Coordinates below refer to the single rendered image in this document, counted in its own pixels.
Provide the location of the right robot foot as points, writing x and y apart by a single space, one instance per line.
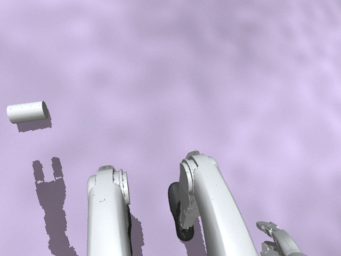
174 203

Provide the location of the right robot hand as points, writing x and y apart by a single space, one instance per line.
283 243

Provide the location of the can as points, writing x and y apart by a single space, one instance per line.
27 112

